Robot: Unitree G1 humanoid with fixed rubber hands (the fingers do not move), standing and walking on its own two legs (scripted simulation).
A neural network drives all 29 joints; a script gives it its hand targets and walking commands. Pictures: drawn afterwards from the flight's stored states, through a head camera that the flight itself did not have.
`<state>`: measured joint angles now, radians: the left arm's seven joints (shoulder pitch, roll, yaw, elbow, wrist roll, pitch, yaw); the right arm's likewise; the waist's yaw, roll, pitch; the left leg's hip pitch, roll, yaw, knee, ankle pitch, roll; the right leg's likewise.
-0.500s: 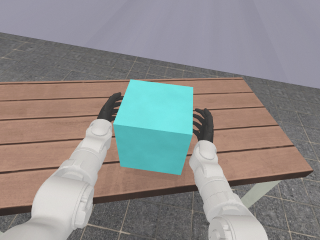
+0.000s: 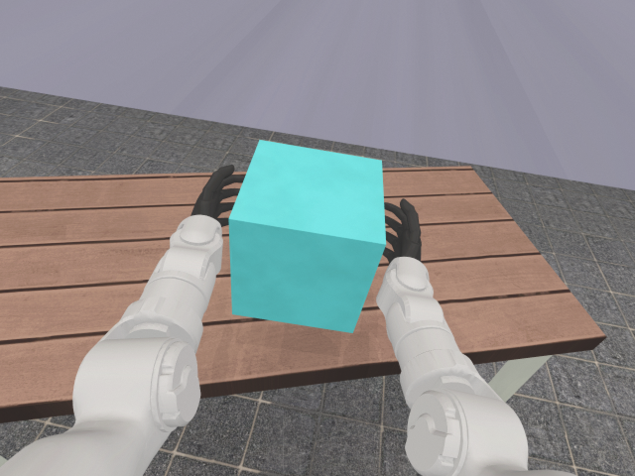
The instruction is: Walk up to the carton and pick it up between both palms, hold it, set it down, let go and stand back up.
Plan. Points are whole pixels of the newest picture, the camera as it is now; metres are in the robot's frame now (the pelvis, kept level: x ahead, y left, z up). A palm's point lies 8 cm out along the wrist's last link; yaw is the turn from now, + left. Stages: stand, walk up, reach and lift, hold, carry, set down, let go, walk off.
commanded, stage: reach and lift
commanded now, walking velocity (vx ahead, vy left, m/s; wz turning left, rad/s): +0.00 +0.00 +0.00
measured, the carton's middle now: (306, 237) +0.42 -0.04 +0.10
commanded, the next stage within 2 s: hold in 1.96 s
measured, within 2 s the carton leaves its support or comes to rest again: neither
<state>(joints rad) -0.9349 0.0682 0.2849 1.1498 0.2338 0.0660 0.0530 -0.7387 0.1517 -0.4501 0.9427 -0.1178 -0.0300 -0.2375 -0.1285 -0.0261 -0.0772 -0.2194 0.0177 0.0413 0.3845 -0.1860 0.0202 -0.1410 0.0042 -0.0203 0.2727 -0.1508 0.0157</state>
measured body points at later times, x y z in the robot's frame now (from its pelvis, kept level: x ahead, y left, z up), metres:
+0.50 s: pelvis -0.01 -0.02 +0.00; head -0.05 +0.02 +0.45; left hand +0.39 +0.14 +0.15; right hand +0.37 -0.13 +0.14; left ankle +0.01 +0.10 -0.75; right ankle -0.01 -0.13 -0.75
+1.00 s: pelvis -0.02 -0.02 +0.00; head -0.06 +0.01 +0.44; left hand +0.36 +0.13 +0.15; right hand +0.36 -0.14 +0.14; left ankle +0.01 +0.10 -0.75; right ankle -0.01 -0.13 -0.75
